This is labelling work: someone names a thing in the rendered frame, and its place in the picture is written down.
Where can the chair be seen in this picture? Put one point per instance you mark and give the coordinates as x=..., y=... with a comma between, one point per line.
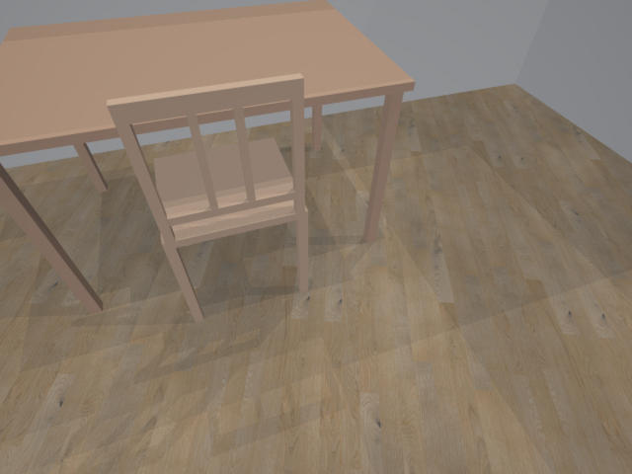
x=218, y=192

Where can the table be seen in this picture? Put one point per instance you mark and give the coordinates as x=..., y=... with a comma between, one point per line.
x=55, y=81

